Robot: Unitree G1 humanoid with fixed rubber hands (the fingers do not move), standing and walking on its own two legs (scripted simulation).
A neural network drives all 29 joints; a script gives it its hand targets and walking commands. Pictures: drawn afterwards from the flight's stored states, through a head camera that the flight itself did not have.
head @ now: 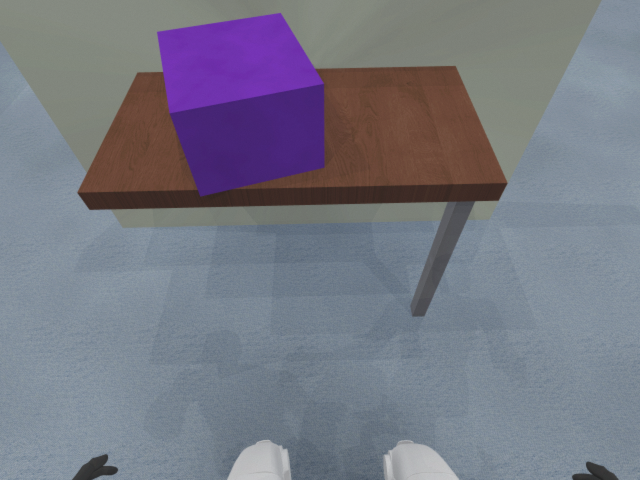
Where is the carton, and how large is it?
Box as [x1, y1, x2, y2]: [157, 13, 324, 196]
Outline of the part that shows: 280,13 157,32 169,112 200,196 324,167 323,83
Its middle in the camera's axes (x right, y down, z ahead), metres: -0.16 -0.27 +0.78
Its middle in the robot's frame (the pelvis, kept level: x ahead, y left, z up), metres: +0.78 +0.19 +0.02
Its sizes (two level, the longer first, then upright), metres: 0.283 0.250 0.184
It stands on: a table, 0.63 m high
